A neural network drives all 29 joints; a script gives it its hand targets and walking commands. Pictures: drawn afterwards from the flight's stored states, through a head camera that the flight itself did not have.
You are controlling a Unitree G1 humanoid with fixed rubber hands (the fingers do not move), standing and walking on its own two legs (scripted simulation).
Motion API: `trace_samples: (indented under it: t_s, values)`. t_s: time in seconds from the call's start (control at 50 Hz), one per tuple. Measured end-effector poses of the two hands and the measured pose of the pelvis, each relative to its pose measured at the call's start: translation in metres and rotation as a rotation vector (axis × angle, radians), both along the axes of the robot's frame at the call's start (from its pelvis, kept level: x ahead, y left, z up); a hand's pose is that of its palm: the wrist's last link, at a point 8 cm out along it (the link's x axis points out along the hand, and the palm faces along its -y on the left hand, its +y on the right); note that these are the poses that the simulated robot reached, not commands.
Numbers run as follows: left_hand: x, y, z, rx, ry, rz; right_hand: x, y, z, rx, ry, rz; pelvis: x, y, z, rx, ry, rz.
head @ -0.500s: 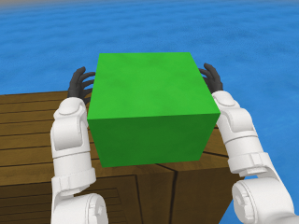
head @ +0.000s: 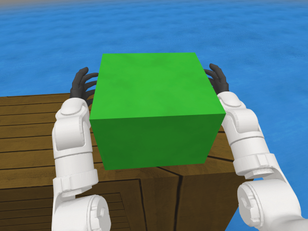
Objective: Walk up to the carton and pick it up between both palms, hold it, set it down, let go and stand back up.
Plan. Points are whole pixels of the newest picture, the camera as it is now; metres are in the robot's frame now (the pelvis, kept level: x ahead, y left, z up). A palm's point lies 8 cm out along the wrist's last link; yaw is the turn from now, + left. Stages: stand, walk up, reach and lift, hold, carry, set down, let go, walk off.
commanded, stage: hold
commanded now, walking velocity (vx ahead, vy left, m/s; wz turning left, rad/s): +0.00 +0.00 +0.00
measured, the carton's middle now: (152, 107) +0.37 +0.00 +0.19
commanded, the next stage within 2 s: none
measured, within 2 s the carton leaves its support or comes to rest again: neither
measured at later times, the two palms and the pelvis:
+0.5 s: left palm (80, 101) +0.36 +0.17 +0.23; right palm (219, 95) +0.37 -0.17 +0.21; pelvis +0.00 +0.00 +0.00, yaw +0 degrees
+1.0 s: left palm (80, 101) +0.36 +0.17 +0.23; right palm (219, 95) +0.37 -0.17 +0.21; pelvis +0.00 +0.00 +0.00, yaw +0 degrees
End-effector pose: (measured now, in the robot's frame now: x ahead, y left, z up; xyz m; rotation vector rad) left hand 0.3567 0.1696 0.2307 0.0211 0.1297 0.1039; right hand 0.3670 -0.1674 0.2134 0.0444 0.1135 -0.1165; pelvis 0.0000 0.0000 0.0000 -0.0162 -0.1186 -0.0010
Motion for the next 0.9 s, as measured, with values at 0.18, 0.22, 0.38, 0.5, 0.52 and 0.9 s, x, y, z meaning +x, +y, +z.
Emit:
trace_samples:
  t_s: [0.18,0.22,0.38,0.5,0.52,0.9]
  values:
    - [0.0002,-0.0002,-0.0006,0.001,-0.003,-0.001,0.0003,-0.0002,-0.0005,0.000,-0.004,0.001,0.0014,-0.0009,0.0001,0.000,-0.001,0.002]
    - [-0.0001,-0.0002,-0.0007,0.002,-0.004,-0.001,0.0001,-0.0002,-0.0007,0.001,-0.005,0.001,0.0017,-0.0009,0.0001,0.000,-0.002,0.002]
    - [0.0003,-0.0002,-0.0020,0.002,0.000,-0.002,0.0000,-0.0003,-0.0034,0.004,-0.002,-0.001,0.0022,-0.0004,0.0001,0.000,-0.003,0.000]
    - [0.0003,0.0003,-0.0013,0.003,-0.006,-0.002,0.0001,0.0002,-0.0025,0.003,-0.008,-0.001,0.0029,0.0002,0.0002,0.000,-0.003,0.000]
    - [0.0004,0.0004,-0.0012,0.003,-0.006,-0.002,0.0001,0.0003,-0.0024,0.003,-0.009,-0.001,0.0030,0.0003,0.0002,0.000,-0.003,0.000]
    - [0.0001,0.0001,-0.0029,0.001,-0.003,-0.003,-0.0004,-0.0001,-0.0028,0.000,-0.007,-0.002,0.0040,0.0010,0.0001,-0.002,-0.008,-0.002]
